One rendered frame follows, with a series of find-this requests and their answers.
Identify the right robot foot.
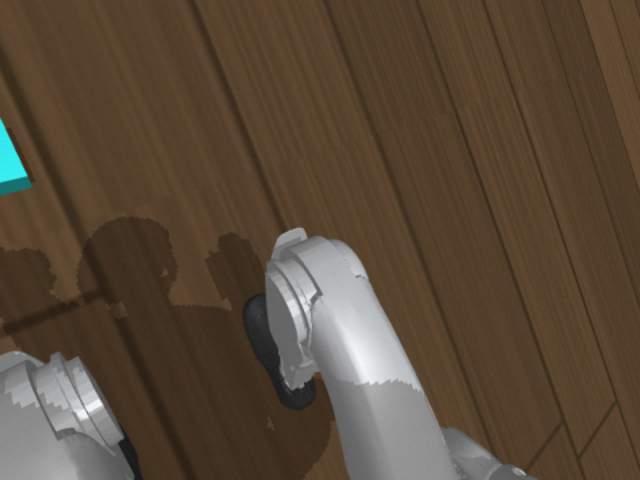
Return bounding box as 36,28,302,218
242,293,316,410

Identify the right robot arm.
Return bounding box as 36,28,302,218
489,464,539,480

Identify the carton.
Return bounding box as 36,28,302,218
0,118,32,195

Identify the right robot hand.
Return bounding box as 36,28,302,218
440,427,503,480

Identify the left robot foot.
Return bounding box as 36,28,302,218
116,419,143,480

